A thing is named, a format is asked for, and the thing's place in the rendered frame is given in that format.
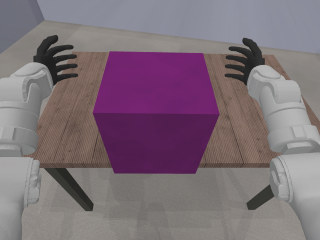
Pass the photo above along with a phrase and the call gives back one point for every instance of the right robot upper arm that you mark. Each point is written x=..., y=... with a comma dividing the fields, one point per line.
x=295, y=179

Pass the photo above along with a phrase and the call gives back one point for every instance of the robot left forearm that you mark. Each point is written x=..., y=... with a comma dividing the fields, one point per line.
x=21, y=97

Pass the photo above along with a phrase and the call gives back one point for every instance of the robot right forearm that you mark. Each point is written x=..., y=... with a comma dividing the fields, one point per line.
x=289, y=127

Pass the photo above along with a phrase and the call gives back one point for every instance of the carton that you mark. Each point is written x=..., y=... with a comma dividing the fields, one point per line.
x=155, y=111

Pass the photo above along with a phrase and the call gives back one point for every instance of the left robot upper arm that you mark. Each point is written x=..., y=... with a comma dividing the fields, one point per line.
x=20, y=183

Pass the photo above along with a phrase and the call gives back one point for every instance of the table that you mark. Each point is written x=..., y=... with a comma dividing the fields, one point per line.
x=68, y=135

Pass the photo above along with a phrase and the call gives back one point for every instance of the left robot hand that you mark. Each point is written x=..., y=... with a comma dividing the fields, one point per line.
x=45, y=57

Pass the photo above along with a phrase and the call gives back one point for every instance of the right robot hand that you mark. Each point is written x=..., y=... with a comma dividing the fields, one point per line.
x=254, y=59

